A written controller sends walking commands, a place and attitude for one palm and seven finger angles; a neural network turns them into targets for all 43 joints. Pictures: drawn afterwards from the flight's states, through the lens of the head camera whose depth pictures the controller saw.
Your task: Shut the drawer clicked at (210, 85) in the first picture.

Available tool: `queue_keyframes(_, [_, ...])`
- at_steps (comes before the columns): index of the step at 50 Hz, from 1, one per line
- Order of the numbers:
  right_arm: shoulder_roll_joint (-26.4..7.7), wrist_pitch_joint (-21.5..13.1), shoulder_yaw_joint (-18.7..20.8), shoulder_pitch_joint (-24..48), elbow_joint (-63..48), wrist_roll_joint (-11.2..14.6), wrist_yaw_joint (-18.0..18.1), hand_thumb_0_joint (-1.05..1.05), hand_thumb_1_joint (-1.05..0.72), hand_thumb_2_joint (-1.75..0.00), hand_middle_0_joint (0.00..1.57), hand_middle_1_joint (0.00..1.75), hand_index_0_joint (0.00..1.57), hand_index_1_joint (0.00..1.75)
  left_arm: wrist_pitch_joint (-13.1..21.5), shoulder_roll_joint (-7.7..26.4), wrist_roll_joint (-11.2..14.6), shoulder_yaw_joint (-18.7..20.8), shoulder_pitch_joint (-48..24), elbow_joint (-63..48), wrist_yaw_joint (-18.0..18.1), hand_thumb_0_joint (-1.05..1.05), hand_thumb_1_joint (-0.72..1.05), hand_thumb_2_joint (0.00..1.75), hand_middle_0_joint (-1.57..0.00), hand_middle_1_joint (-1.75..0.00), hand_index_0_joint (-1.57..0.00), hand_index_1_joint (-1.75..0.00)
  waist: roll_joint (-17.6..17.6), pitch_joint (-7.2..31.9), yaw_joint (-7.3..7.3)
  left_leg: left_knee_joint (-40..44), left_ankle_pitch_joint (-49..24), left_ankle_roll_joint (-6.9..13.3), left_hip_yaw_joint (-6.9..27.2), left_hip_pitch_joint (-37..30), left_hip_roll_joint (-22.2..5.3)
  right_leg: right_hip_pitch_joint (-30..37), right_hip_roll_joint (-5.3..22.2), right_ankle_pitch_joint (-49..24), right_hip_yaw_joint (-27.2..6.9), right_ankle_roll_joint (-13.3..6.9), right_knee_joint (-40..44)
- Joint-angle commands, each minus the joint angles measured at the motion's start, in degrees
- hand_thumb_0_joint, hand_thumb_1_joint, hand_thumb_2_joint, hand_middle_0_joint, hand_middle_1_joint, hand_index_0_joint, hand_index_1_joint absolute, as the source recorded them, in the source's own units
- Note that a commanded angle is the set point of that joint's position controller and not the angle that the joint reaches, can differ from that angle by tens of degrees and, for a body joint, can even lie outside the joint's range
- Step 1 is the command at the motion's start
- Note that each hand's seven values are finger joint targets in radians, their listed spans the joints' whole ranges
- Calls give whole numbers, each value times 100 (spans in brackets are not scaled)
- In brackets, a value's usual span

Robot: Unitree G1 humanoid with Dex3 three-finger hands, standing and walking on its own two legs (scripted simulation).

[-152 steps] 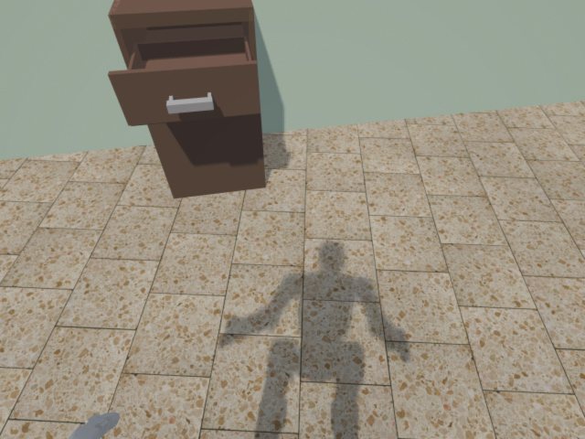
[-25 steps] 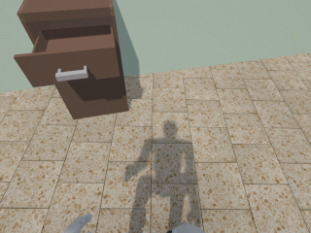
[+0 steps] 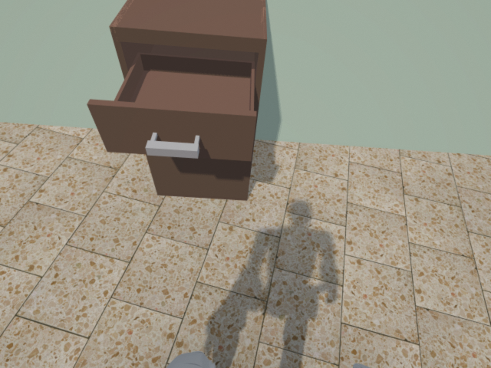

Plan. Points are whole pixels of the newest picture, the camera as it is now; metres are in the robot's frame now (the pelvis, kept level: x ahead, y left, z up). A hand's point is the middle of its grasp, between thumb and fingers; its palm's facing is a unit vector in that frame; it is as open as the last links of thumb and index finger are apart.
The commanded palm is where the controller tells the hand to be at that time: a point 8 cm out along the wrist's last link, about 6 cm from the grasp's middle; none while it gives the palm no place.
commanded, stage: take the last steps up to it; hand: left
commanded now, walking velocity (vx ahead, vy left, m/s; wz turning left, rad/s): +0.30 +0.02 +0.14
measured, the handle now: (174, 143) +0.60 +0.24 -0.07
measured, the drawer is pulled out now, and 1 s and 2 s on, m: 0.29 0.29 0.29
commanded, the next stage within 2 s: come to a stop and stand still in 0.94 s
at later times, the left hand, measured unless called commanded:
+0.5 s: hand out of the picture +0.06 +0.12 -0.14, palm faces +0.17 -0.96 -0.21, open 7.4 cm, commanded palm none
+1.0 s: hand (147, 317) +0.21 +0.21 -0.17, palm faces +0.16 -0.97 -0.18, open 7.4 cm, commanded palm none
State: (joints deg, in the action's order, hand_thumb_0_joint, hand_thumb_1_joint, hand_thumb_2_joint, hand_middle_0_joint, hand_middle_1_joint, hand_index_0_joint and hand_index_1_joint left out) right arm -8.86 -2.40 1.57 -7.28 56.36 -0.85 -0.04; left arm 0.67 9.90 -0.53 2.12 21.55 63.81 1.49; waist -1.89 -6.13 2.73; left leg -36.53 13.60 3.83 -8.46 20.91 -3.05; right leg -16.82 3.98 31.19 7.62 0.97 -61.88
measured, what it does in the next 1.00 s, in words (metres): walks ahead: right foot, then left foot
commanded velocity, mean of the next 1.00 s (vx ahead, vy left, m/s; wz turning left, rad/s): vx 0.25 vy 0.02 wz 0.05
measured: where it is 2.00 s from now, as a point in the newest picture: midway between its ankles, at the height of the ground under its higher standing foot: (235, 340)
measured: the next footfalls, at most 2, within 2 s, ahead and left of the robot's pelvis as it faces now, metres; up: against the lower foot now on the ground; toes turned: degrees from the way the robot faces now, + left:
right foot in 0.30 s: +0.12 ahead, -0.14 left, +0.00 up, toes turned -4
left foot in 0.80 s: +0.30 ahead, +0.13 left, +0.00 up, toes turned +12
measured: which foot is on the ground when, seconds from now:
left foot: down 0.00-0.32, up 0.34-0.78, down 0.80-1.00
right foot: up 0.00-0.28, down 0.30-0.80, up 0.82-1.00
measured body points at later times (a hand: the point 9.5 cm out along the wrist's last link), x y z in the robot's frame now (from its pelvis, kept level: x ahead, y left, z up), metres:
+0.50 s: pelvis +0.10 -0.05 +0.03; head +0.09 -0.07 +0.47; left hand +0.05 +0.17 -0.12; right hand +0.12 -0.27 -0.14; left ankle +0.12 +0.10 -0.64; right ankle +0.08 -0.14 -0.72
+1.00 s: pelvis +0.24 +0.03 +0.01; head +0.25 +0.05 +0.46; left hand +0.21 +0.26 -0.15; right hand +0.34 -0.19 -0.13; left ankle +0.26 +0.12 -0.72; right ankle +0.24 -0.08 -0.65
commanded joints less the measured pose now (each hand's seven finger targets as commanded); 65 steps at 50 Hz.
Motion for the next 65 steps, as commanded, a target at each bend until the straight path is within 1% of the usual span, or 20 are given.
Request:
queue_keyframes(1, [-793, -55, 151, -855, 27, 10, 153, 0, -90, -90, 20, 30, 20, 30, 91, 319, -76, 132, 34, -434, -68, 0, 90, 90, -20, -30, -20, -30, 988, 788, -286, 1943, -2358, 707, 1440, -1231, -1433, -1180, 338, -695, -541, 82, -658])
queue_keyframes(11, [-902, 50, 335, -874, 120, -62, 60, 0, -90, -90, 20, 30, 20, 30, 19, 83, -138, 89, -229, -586, -147, 0, 90, 90, -20, -30, -20, -30, 832, 264, -247, 2549, 1669, 662, 1652, -111, -1126, -35, 73, -984, -150, 47, 2125])
queue_keyframes(14, [-779, 107, 325, -700, 115, -36, 37, 0, -90, -90, 20, 30, 20, 30, 109, 250, -162, 152, 506, -344, -128, 0, 90, 90, -20, -30, -20, -30, 243, 220, 134, 1541, 2361, 260, 1356, 687, -625, 1320, -72, -1196, -165, 28, 3416])
queue_keyframes(15, [-470, 111, 275, -651, 48, 3, 11, 0, -90, -90, 20, 30, 20, 30, 164, 577, -215, 227, 815, -282, -84, 0, 90, 90, -20, -30, -20, -30, -717, 127, 304, 204, 2235, 0, 800, 1415, -72, 1692, 709, -13, -1288, -190, 4337])
queue_keyframes(16, [-197, 100, 215, -445, -193, -11, -54, 0, -90, -90, 20, 30, 20, 30, 191, 1132, -193, 334, 1138, -253, -33, 0, 90, 90, -20, -30, -20, -30, -2041, -83, 459, -1321, 2012, -219, 209, 2283, 377, 1768, 2011, 1214, -3265, -766, 5580])
queue_keyframes(17, [-516, 105, 264, -120, -314, -95, -78, 0, -90, -90, 20, 30, 20, 30, 199, 1124, -116, 311, 1141, -305, 5, 0, 90, 90, -20, -30, -20, -30, -1070, -283, 431, -2060, 1596, -187, 778, 2341, 88, 1249, 2308, 1506, -3659, -1044, 5920])
queue_keyframes(20, [-468, 122, 314, -609, 54, -98, -138, 0, -90, -90, 20, 30, 20, 30, 334, 602, -87, 193, 297, -441, -2, 0, 90, 90, -20, -30, -20, -30, -512, -403, -134, -2640, 304, -232, 872, 1845, -240, 736, 1669, 36, -2216, -760, 5658])
queue_keyframes(23, [-252, 158, 287, -885, 220, -65, -161, 0, -90, -90, 20, 30, 20, 30, 417, 410, -63, 132, 361, -403, -19, 0, 90, 90, -20, -30, -20, -30, -253, -241, -255, -2511, -297, -366, 655, 1586, -214, 881, 1210, -1665, -1006, -640, 5490])
queue_keyframes(34, [-126, 92, 160, 151, -167, -39, -207, 0, -90, -90, 20, 30, 20, 30, 419, 466, -116, 131, 974, 75, 29, 0, 90, 90, -20, -30, -20, -30, -596, -196, 8, -415, -140, -278, 255, 1049, -196, 1487, 1331, -3630, -572, -860, 4980])
queue_keyframes(36, [-189, 36, 154, -65, -111, -32, -179, 0, -90, -90, 20, 30, 20, 30, 380, 531, -118, 170, 894, 86, 36, 0, 90, 90, -20, -30, -20, -30, -644, 14, -103, 52, 50, -161, 175, 424, -46, 1520, 1284, -4112, -496, -809, 4525])
queue_keyframes(38, [-435, -42, 210, -1199, 255, -68, -92, 0, -90, -90, 20, 30, 20, 30, 346, 519, -91, 172, 770, 90, 24, 0, 90, 90, -20, -30, -20, -30, -397, 541, -581, 811, -452, -76, 65, -1203, 163, 1114, 904, -4508, -110, -566, 3034])
queue_keyframes(39, [-903, -83, 301, -1921, 419, -117, -9, 0, -90, -90, 20, 30, 20, 30, 336, 325, -40, 139, 889, 50, 1, 0, 90, 90, -20, -30, -20, -30, 420, 1180, -820, 948, -1183, 140, 781, -2522, -544, 313, 475, -3277, 91, -349, 1786])
queue_keyframes(40, [-1446, -99, 417, -2342, 493, -105, 76, 0, -90, -90, 20, 30, 20, 30, 335, -4, 20, 67, 988, -55, -38, 0, 90, 90, -20, -30, -20, -30, 1727, 1600, -826, 1415, -2193, 739, 2693, -3473, -1990, -1137, -252, -32, 251, -124, 185])
queue_keyframes(42, [-1200, -47, 330, -1988, 467, -17, 139, 0, -90, -90, 20, 30, 20, 30, 291, 103, -41, 109, 395, -222, 8, 0, 90, 90, -20, -30, -20, -30, 822, 1088, -711, 1836, -2278, 997, 2289, -2626, -2111, -1580, 49, 38, -465, -293, -986])
queue_keyframes(44, [-677, -123, 184, -1202, 290, -8, 160, 0, -90, -90, 20, 30, 20, 30, 214, 47, -71, 132, 203, -120, -51, 0, 90, 90, -20, -30, -20, -30, 881, 410, -409, 2130, -2191, 754, 1652, -1433, -1752, -1447, 353, -707, -675, -187, -956])
queue_keyframes(48, [-405, -196, 138, -963, 246, -14, 173, 0, -90, -90, 20, 30, 20, 30, 29, -87, -82, 130, 422, -100, -86, 0, 90, 90, -20, -30, -20, -30, 761, 406, -76, 2335, -2369, 674, 877, -823, -1312, -843, 296, -1144, -537, -103, 53])
queue_keyframes(54, [-538, -85, 135, -880, 239, -62, 156, 0, -90, -90, 20, 30, 20, 30, -64, -54, -97, 70, -284, -418, -61, 0, 90, 90, -20, -30, -20, -30, 696, 149, -107, 2396, -1810, 707, 799, -608, -1312, -486, 236, -1530, -493, -34, 1672])
queue_keyframes(58, [-513, 25, 93, -779, 353, -31, 182, 0, -90, -90, 20, 30, 20, 30, -26, 144, -95, 43, -100, -317, 17, 0, 90, 90, -20, -30, -20, -30, 253, 253, 54, 1582, -1326, 226, 637, -247, -930, 826, 50, -2524, -434, 22, 3338])
queue_keyframes(60, [-222, 87, 41, -1068, 449, 48, 144, 0, -90, -90, 20, 30, 20, 30, 84, 623, -93, 38, -236, -337, 54, 0, 90, 90, -20, -30, -20, -30, -570, 381, -182, 1119, 384, -317, 361, -277, -221, 839, 886, -4067, -1603, -304, 3986])
queue_keyframes(65, [-195, 307, 76, -1531, 700, 57, 160, 0, -90, -90, 20, 30, 20, 30, 54, 780, 9, 92, -824, -515, 119, 0, 90, 90, -20, -30, -20, -30, -747, 796, -380, 781, 520, -498, 385, -1017, -99, 572, 1215, -4666, -1563, -850, 4157])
